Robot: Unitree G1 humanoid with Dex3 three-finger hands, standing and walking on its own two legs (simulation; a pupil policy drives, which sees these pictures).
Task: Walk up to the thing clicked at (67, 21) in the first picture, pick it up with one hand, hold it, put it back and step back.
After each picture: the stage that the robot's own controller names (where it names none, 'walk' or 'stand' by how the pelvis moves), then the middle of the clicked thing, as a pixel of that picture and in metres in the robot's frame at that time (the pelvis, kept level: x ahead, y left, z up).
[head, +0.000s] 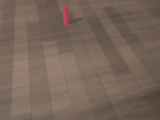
stand; (66, 15) +1.88 +0.17 -0.66
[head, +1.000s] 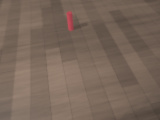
walk; (70, 21) +1.75 +0.21 -0.65
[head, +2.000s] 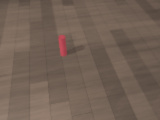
walk; (62, 46) +1.22 +0.22 -0.64
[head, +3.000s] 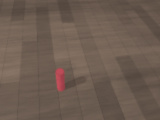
walk; (60, 80) +0.80 +0.16 -0.63
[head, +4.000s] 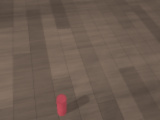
walk; (61, 105) +0.53 +0.09 -0.64
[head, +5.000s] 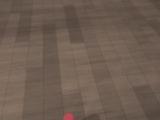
stand; out of the picture +0.45 +0.09 -0.65
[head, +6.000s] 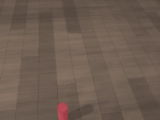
stand; (63, 114) +0.47 +0.11 -0.64
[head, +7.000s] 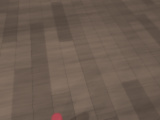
stand; out of the picture +0.44 +0.17 -0.65
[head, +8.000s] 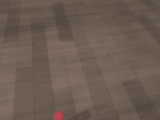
stand; out of the picture +0.45 +0.16 -0.66
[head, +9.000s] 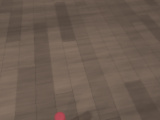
stand; out of the picture +0.45 +0.15 -0.66
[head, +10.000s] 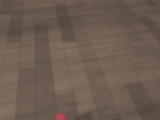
stand; out of the picture +0.45 +0.15 -0.66
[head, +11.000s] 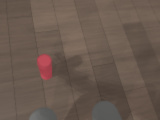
go down; (45, 68) +0.51 +0.12 -0.42
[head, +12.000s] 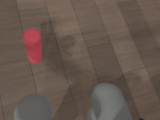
go down; (33, 48) +0.55 +0.14 -0.30
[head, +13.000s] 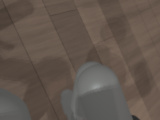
close in; out of the picture +0.54 +0.19 -0.18
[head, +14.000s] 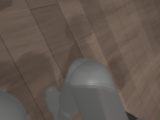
close; out of the picture +0.54 +0.22 -0.18
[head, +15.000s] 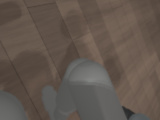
lift; out of the picture +0.50 +0.19 -0.19
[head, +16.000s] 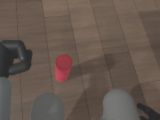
lift; (62, 70) +0.45 +0.08 -0.31
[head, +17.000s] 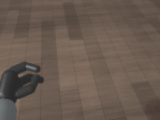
hold; out of the picture +0.39 +0.06 -0.60
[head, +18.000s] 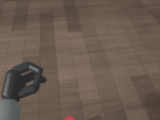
hold; out of the picture +0.38 +0.08 -0.61
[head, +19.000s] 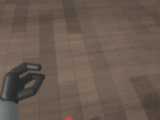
hold; out of the picture +0.39 +0.08 -0.61
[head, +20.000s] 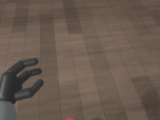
stand; out of the picture +0.38 +0.08 -0.61
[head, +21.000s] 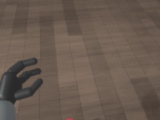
stand; out of the picture +0.38 +0.07 -0.61
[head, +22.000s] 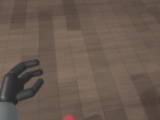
stand; out of the picture +0.38 +0.08 -0.61
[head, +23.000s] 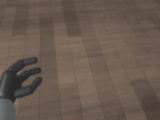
stand; out of the picture +0.38 +0.07 -0.61
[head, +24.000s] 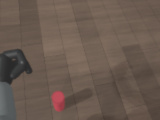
crouch; (58, 102) +0.40 +0.08 -0.53
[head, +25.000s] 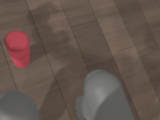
lower; (19, 52) +0.47 +0.11 -0.23
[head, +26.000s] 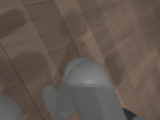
lower; out of the picture +0.46 +0.16 -0.18
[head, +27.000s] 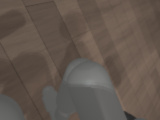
lower; out of the picture +0.46 +0.16 -0.18
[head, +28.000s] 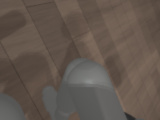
lower; out of the picture +0.46 +0.16 -0.19
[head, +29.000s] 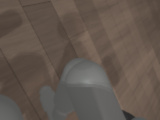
lower; out of the picture +0.46 +0.16 -0.19
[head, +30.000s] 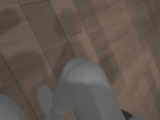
loosen; out of the picture +0.46 +0.17 -0.20
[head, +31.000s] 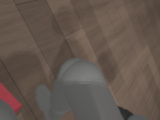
withdraw; out of the picture +0.34 +0.11 -0.24
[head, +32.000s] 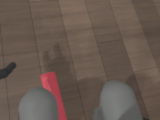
walk; (53, 99) +0.30 +0.08 -0.35
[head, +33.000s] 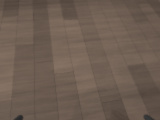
stand; out of the picture +0.23 +0.07 -0.65
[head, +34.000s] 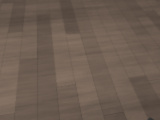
stand; out of the picture +0.21 +0.08 -0.68
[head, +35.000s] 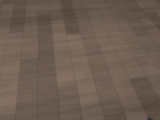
stand; out of the picture +0.21 +0.07 -0.68
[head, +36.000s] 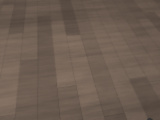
stand; out of the picture +0.21 +0.07 -0.68
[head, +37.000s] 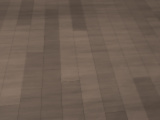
stand; out of the picture +0.21 +0.07 -0.70
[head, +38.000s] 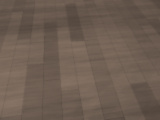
walk; out of the picture +0.23 +0.09 -0.75
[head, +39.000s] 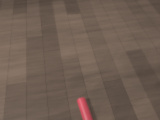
walk; (85, 114) +0.45 -0.03 -0.73
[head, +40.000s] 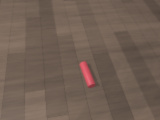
walk; (87, 74) +0.82 -0.10 -0.73
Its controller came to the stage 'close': yes
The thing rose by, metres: 0.01
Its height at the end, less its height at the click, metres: -0.09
